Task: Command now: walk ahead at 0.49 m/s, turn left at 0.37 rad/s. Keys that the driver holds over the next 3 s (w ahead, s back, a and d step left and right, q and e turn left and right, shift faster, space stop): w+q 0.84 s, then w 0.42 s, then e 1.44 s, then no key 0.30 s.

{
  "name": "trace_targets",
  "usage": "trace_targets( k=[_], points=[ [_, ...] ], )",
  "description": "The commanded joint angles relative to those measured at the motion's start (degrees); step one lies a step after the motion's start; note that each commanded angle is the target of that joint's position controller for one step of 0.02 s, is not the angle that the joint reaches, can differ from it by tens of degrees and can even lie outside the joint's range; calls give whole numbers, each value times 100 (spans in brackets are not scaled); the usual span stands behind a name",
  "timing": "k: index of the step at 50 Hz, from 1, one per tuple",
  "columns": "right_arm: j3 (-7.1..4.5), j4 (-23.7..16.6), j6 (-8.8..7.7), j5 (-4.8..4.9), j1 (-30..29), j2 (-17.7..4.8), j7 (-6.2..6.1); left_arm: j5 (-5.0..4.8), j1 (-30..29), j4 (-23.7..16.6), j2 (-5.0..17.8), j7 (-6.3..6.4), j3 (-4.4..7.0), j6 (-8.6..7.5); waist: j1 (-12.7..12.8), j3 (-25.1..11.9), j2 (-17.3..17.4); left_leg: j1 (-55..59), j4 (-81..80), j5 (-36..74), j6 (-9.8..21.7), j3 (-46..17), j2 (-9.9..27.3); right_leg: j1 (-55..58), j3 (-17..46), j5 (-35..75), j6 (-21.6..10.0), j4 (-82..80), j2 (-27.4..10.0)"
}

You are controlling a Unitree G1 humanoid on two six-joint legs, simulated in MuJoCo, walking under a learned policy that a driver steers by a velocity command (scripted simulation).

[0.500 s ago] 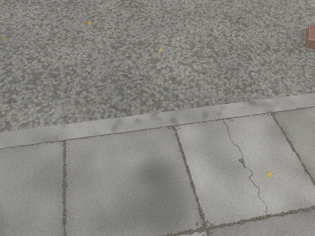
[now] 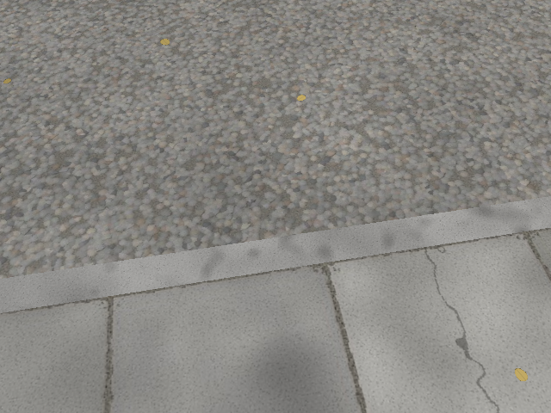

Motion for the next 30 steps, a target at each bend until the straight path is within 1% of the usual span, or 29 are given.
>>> trace_targets(
  k=[1,2,3,5,7,9,12,14,16,17,19,20,21,22,23,24,25,26,27,28,29,30],
  points=[
    [-120,-420,31,-135,-20,-297,56,-51,777,54,320,59,57,-104,201,-325,-321,-1708,560,523,104,-294,553,1342,2109,-616,-395,-2229,-1852],
    [-130,-408,117,-186,83,-220,99,-56,885,124,231,104,24,-135,90,-294,-398,-1562,471,568,76,-261,583,1178,1706,-242,-302,-2249,-1727],
    [-141,-448,184,-199,63,-173,129,-69,1064,175,242,127,17,-183,59,-302,-408,-1561,429,641,59,-221,580,1154,1482,111,-285,-2267,-1702],
    [-149,-597,281,-197,-230,-130,177,-110,1266,219,381,145,37,-253,11,-216,-408,-1910,280,930,16,-141,631,1241,1041,552,-241,-2340,-1659],
    [-149,-770,336,-191,-669,-167,226,-96,1443,240,439,153,38,-270,48,-102,-427,-2347,62,1365,-28,-69,674,1360,684,770,-186,-2394,-1602],
    [-139,-939,343,-172,-1117,-209,276,-87,1627,274,408,160,12,-272,115,22,-450,-2626,-394,1813,-66,31,658,1477,359,1064,-129,-2409,-1513],
    [-88,-1173,316,-162,-1763,-193,338,-95,1822,308,442,190,-18,-275,224,149,-454,-2538,-1467,2261,-108,322,530,1635,-87,1752,-64,-2307,-1427],
    [-49,-1335,305,-170,-2175,-174,372,-98,2035,362,537,224,-8,-263,344,187,-489,-2432,-2056,2316,-68,590,449,1918,-275,2120,-60,-2261,-1504],
    [-38,-1462,292,-189,-2449,-204,395,-92,2225,430,611,258,6,-221,419,221,-491,-2394,-2444,2132,28,778,362,2336,-430,2531,-70,-2120,-1598],
    [-45,-1507,289,-203,-2510,-232,400,-87,2274,454,643,277,14,-189,413,212,-505,-2328,-2585,1956,97,858,290,2534,-514,2903,-70,-1985,-1638],
    [-90,-1510,298,-214,-2373,-326,377,-70,2218,452,770,315,44,-131,270,38,-630,-1909,-2748,1463,297,1048,8,2830,-711,4418,-49,-1454,-1683],
    [-125,-1466,308,-224,-2159,-395,350,-62,2164,439,866,333,74,-99,153,-116,-736,-1628,-2763,1141,416,1134,-171,2955,-778,5185,-53,-1040,-1707],
    [-175,-1369,306,-230,-1772,-488,321,-51,2095,410,961,335,107,-49,-24,-334,-794,-1227,-2823,818,543,1174,-358,3009,-813,5676,-82,-404,-1729],
    [-244,-1222,282,-235,-1262,-615,290,-54,2037,359,1050,312,139,8,-213,-641,-795,-661,-3039,617,666,1150,-529,2926,-791,5599,-104,472,-1751],
    [-348,-989,230,-280,-528,-799,234,-81,1925,276,1086,262,153,48,-574,-1031,-554,420,-3618,796,819,959,-618,2378,-850,4728,19,1778,-1667],
    [-510,-904,200,-333,-71,-1313,165,-85,1875,79,830,226,101,50,-724,-1478,53,1728,-3791,290,1129,-579,529,945,-766,1886,186,3508,-1394],
    [-621,-1070,258,-252,-325,-1851,166,-181,1787,-434,453,108,61,-4,-283,-1744,1195,3019,-4582,468,2068,-3913,1915,-1533,-80,-2180,533,5479,13],
    [-582,-1043,322,-144,-235,-1724,142,-127,1004,-610,810,81,99,-82,-453,-1374,74,2727,-4955,710,1885,-3620,1863,-2179,914,-1646,473,5409,-297],
    [-509,-1028,312,-102,-509,-1489,101,-190,848,-703,731,56,64,-162,-253,-829,-61,2106,-5015,1163,1687,-2919,1769,-2214,968,-1091,431,4987,-525],
    [-439,-1036,270,-93,-748,-1214,89,-178,1017,-582,713,79,63,-186,37,-490,-463,1458,-5084,1969,1419,-2386,1497,-1861,986,-833,436,4415,-713],
    [-387,-1077,215,-54,-922,-1076,55,-71,1074,-564,695,93,67,-103,227,-435,-491,1070,-5105,2443,1251,-1945,1197,-1522,1031,-793,492,4059,-816],
    [-338,-1112,153,-22,-1006,-974,33,35,1227,-528,644,80,55,21,351,-501,-365,825,-5143,2764,1170,-1668,1003,-1197,1047,-751,569,3818,-864]
  ],
)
